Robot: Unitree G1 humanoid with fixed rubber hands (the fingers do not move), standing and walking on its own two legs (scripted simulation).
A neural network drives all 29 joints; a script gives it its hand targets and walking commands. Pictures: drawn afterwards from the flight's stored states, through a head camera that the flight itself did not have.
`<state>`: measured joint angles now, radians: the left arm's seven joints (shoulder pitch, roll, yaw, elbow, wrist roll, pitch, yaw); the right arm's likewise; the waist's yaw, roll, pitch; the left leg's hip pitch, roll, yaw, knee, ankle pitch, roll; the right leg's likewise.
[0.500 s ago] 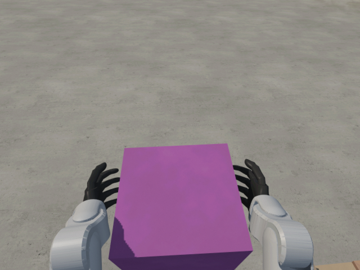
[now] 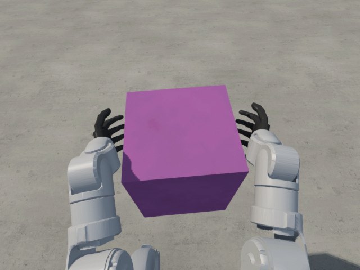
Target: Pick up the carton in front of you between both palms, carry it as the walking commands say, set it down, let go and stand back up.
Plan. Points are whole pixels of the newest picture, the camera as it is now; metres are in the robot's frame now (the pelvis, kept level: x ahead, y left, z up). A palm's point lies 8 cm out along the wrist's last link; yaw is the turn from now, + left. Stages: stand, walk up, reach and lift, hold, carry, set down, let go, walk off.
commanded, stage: carry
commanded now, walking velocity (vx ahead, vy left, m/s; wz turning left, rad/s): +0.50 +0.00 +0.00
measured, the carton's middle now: (181, 157) +0.38 +0.01 +0.03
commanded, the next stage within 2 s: none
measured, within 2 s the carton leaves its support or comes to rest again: neither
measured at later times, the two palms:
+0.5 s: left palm (125, 67) +0.66 +0.17 +0.09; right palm (232, 63) +0.65 -0.14 +0.11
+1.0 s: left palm (135, 25) +0.93 +0.18 +0.08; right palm (216, 21) +0.95 -0.13 +0.09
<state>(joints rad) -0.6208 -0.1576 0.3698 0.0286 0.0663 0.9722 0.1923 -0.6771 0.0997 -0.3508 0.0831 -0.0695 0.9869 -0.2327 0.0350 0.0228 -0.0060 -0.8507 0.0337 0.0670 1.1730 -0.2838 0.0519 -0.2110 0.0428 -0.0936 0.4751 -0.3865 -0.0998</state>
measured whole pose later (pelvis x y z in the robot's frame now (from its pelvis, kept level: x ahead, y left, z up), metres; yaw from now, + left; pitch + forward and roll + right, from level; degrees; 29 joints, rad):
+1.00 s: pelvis +0.64 +0.01 +0.01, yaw +2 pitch +6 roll +0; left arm -0.26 -0.15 0.17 -0.17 0.04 0.97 0.16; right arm -0.25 0.15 -0.21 -0.17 -0.02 0.93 -0.16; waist 0.01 -0.01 -0.06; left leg -0.58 0.07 0.07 0.64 -0.23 -0.01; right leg -0.19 0.00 -0.12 0.35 -0.28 -0.03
